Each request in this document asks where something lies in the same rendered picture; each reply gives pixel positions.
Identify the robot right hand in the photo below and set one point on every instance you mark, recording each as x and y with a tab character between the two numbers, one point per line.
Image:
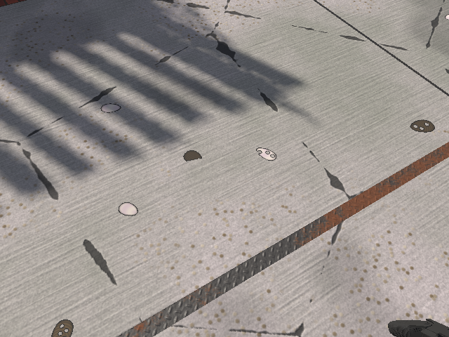
418	328

